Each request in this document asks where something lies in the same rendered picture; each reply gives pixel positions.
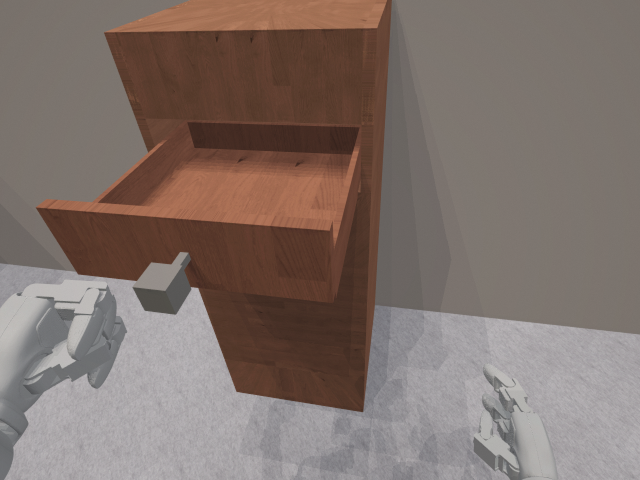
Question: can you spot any cabinet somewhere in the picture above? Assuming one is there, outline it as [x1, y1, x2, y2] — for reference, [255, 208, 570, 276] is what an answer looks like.
[104, 0, 392, 412]

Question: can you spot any robot right hand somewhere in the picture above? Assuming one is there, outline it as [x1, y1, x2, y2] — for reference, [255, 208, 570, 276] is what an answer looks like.
[474, 363, 558, 480]

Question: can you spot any left robot forearm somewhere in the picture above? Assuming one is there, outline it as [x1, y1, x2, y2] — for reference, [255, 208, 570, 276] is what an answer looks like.
[0, 398, 29, 480]

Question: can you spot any handle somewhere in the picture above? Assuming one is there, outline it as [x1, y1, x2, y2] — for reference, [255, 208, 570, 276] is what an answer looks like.
[132, 252, 191, 315]

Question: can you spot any robot left hand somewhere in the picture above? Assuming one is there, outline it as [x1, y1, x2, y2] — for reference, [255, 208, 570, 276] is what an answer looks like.
[0, 280, 127, 413]

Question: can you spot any drawer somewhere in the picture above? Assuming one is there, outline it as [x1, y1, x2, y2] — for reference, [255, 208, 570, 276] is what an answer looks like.
[36, 120, 362, 303]

